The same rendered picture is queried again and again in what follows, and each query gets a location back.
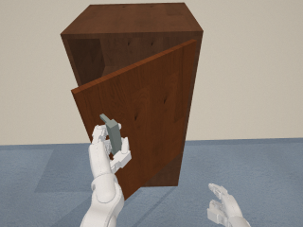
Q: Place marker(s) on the left robot forearm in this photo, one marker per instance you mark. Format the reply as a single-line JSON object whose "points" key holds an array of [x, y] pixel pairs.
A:
{"points": [[107, 201]]}

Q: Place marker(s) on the cupboard door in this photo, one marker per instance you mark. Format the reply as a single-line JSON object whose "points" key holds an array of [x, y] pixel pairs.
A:
{"points": [[149, 100]]}

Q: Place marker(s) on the right robot forearm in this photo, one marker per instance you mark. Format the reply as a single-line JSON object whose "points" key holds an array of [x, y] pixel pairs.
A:
{"points": [[237, 221]]}

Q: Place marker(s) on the handle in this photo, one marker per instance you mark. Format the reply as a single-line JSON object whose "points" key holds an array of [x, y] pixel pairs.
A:
{"points": [[114, 134]]}

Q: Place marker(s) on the right robot hand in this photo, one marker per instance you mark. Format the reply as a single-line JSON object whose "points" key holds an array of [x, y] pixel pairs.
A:
{"points": [[220, 212]]}

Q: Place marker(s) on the left robot hand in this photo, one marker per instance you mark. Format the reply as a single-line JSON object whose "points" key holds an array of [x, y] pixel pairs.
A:
{"points": [[100, 149]]}

